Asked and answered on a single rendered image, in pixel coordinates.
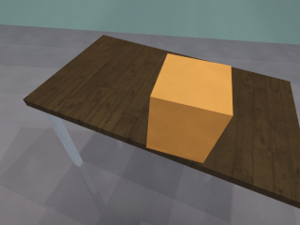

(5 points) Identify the table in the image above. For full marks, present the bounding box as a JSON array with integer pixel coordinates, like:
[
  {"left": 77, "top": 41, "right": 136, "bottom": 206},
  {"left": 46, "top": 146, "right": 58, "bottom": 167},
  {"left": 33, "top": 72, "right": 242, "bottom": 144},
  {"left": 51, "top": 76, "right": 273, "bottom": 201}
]
[{"left": 23, "top": 35, "right": 300, "bottom": 209}]

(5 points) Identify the carton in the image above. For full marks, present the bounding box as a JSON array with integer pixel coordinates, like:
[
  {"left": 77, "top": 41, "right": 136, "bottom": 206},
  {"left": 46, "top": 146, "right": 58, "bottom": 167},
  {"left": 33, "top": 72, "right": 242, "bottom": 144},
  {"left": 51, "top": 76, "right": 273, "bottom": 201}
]
[{"left": 146, "top": 53, "right": 233, "bottom": 163}]

